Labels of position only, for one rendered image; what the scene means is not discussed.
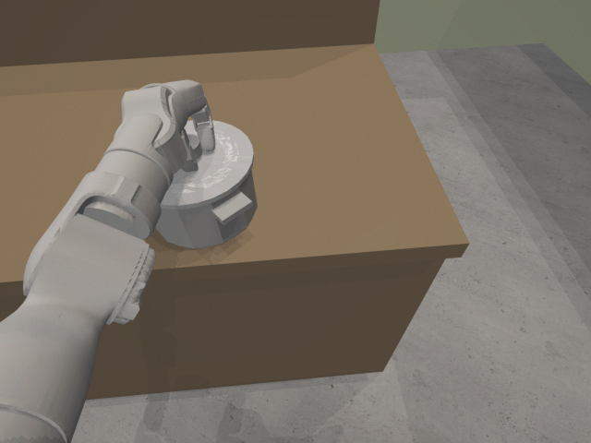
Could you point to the lid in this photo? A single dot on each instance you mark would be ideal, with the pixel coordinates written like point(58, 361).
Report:
point(220, 172)

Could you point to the left robot hand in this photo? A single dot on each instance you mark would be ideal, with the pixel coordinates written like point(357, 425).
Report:
point(200, 112)

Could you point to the pot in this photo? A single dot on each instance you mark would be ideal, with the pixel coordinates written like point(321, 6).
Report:
point(211, 224)

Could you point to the knob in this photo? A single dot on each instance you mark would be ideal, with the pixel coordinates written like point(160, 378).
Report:
point(195, 144)

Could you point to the left robot forearm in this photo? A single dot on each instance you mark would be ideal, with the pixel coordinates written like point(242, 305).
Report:
point(127, 187)

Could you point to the left robot upper arm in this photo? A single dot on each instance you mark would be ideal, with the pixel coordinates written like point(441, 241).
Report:
point(94, 275)

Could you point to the table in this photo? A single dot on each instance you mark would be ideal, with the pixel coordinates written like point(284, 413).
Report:
point(352, 223)

